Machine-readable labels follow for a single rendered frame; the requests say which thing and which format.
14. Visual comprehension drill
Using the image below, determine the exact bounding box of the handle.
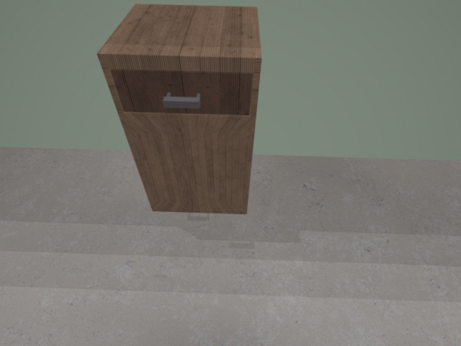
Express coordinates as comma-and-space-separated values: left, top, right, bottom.
163, 92, 200, 109

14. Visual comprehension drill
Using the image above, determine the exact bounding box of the cabinet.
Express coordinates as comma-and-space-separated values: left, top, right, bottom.
97, 4, 261, 214

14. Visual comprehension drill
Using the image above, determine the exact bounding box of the drawer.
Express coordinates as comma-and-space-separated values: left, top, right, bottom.
110, 69, 252, 115

